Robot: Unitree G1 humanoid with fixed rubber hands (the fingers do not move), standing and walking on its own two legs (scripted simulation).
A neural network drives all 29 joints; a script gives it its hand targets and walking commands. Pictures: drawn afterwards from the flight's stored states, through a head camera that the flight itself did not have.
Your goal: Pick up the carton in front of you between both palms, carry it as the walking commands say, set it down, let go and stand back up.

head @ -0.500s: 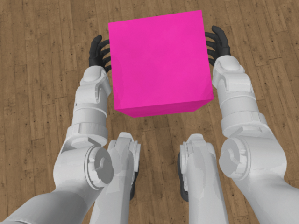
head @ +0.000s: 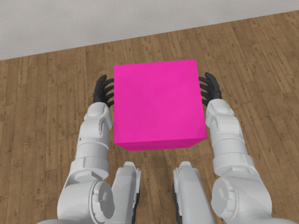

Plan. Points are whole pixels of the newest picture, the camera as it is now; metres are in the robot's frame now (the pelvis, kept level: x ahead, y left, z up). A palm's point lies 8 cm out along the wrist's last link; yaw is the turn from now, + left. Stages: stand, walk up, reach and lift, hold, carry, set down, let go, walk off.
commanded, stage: reach and lift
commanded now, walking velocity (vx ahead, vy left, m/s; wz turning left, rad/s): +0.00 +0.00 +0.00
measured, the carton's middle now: (157, 112) +0.42 +0.00 -0.11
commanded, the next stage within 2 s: hold in 1.86 s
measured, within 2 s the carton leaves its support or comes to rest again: neither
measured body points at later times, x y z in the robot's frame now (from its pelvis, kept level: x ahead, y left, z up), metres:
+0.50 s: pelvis +0.05 +0.00 +0.14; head +0.12 -0.01 +0.58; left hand +0.40 +0.15 +0.11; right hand +0.40 -0.15 +0.11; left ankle +0.08 +0.13 -0.53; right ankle +0.09 -0.12 -0.53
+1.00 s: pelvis +0.06 +0.00 +0.20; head +0.03 +0.00 +0.65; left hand +0.37 +0.15 +0.22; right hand +0.37 -0.15 +0.22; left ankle +0.08 +0.13 -0.54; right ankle +0.09 -0.12 -0.54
